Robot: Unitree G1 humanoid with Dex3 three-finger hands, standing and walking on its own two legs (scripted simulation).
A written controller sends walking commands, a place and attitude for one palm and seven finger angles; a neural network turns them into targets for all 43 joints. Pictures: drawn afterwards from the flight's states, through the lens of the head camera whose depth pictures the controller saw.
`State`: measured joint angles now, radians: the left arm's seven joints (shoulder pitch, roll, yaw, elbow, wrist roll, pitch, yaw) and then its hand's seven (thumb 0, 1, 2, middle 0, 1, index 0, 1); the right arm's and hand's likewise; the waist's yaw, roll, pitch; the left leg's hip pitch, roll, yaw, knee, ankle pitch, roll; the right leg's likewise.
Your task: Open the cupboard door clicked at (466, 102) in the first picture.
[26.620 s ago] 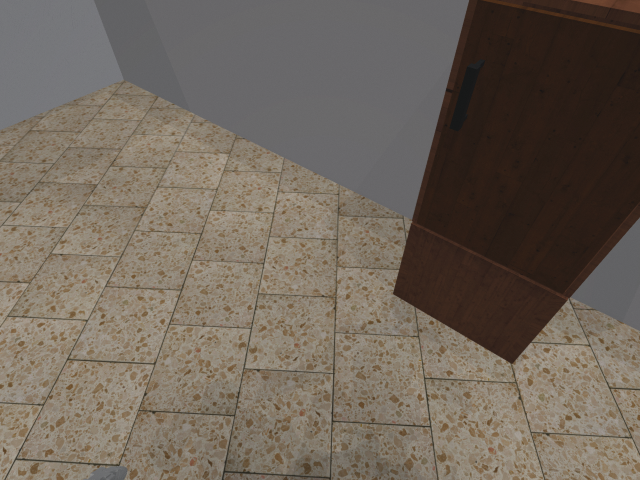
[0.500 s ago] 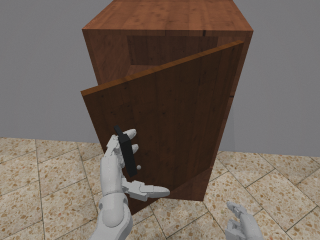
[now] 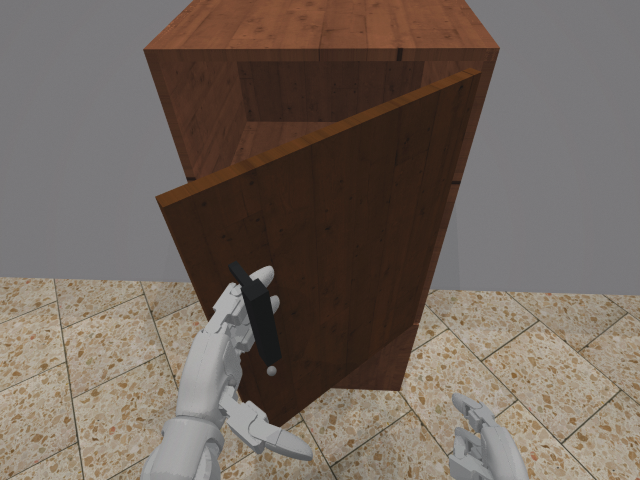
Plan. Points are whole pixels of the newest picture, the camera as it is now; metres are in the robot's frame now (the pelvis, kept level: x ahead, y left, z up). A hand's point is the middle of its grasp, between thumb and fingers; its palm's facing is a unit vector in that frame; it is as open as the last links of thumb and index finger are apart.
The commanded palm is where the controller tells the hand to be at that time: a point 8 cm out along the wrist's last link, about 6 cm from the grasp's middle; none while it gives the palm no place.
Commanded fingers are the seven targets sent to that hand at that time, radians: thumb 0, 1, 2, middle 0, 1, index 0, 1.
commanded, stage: slide the hand sideways off the handle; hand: left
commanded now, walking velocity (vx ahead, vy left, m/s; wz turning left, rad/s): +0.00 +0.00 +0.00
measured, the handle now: (254, 315) +0.28 +0.09 +0.11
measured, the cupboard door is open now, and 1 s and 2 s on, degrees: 40 39 39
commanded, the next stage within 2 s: draw the hand back to the body in 0.72 s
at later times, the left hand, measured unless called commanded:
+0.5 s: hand (225, 400) +0.18 +0.11 +0.10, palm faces -0.06 -1.00 -0.05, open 15.9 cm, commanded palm +0.14 +0.19 +0.11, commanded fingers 0.00 -0.50 0.30 -0.15 -0.30 -0.15 -0.30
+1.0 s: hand (157, 419) +0.16 +0.16 +0.11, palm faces -0.01 -1.00 -0.05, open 16.3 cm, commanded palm +0.12 +0.23 +0.12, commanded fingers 0.00 -0.50 0.30 -0.15 -0.30 -0.15 -0.30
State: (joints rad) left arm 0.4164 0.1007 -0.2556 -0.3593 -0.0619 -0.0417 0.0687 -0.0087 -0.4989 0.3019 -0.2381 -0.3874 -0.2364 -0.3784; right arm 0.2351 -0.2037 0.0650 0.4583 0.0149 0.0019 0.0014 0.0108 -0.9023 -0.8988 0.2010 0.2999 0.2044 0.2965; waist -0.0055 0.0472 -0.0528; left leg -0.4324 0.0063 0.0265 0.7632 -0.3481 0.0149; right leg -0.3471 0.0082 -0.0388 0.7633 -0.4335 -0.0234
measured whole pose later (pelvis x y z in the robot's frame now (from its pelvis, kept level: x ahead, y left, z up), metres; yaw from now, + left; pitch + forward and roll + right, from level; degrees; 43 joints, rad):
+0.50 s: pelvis +0.02 -0.02 -0.01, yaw +1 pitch +4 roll +0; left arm 0.65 0.21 -0.02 -0.44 -0.22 -0.16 -0.15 -0.01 -0.50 0.30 -0.26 -0.35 -0.24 -0.35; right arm 0.26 -0.22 0.02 0.46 0.04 -0.05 -0.04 0.01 -0.90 -0.90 0.20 0.30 0.20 0.30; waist 0.01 0.06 -0.10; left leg -0.50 0.03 -0.01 0.84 -0.40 -0.02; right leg -0.41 0.03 -0.07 0.83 -0.49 -0.05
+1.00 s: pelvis +0.00 +0.00 -0.01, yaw +2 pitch +3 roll -2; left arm 0.64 0.24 0.07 -0.45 -0.27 -0.14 -0.20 -0.01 -0.50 0.30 -0.15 -0.30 -0.15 -0.31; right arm 0.24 -0.21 0.03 0.48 0.06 -0.14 -0.06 0.01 -0.90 -0.90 0.20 0.30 0.20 0.30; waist 0.03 0.06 -0.10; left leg -0.53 0.01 -0.02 0.87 -0.39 0.02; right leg -0.40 0.02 -0.08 0.82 -0.46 -0.02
